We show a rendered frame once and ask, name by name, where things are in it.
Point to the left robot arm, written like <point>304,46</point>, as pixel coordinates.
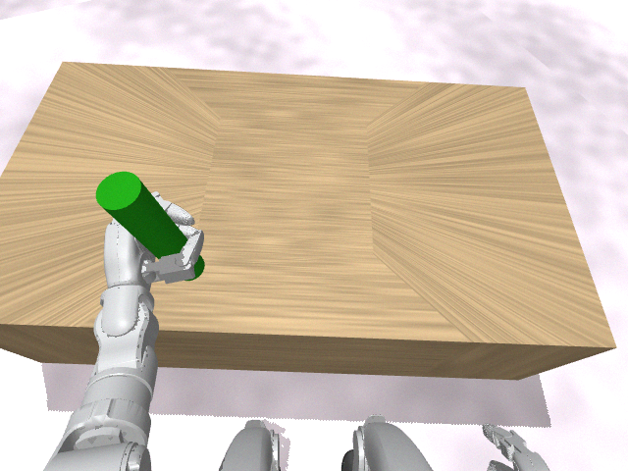
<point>110,430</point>

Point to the can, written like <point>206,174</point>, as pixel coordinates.
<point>128,201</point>

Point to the left robot hand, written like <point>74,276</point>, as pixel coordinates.
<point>128,261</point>

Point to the right robot hand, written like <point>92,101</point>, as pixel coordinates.
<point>514,448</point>

